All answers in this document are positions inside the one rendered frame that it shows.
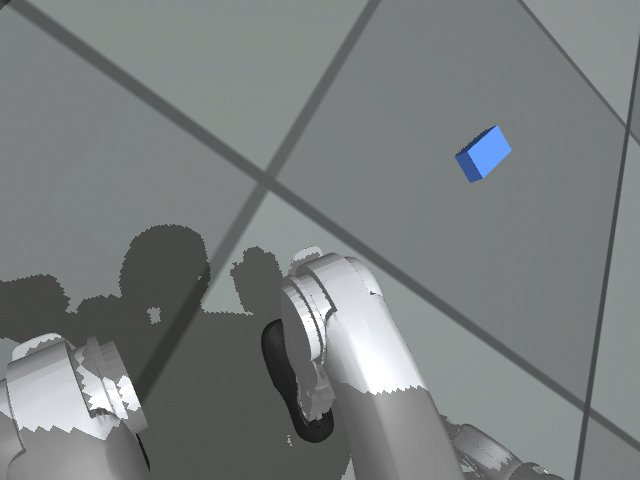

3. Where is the right robot foot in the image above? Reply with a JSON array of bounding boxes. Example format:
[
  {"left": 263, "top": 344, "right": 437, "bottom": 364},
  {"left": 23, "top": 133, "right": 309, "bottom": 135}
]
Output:
[{"left": 261, "top": 319, "right": 334, "bottom": 443}]

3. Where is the right robot arm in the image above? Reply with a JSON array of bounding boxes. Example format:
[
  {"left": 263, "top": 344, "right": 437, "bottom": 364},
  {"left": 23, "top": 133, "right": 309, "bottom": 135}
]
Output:
[{"left": 509, "top": 462, "right": 565, "bottom": 480}]

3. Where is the right robot hand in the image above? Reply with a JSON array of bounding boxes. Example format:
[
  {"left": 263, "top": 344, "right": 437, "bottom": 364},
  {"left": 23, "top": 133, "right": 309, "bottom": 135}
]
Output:
[{"left": 440, "top": 414, "right": 524, "bottom": 480}]

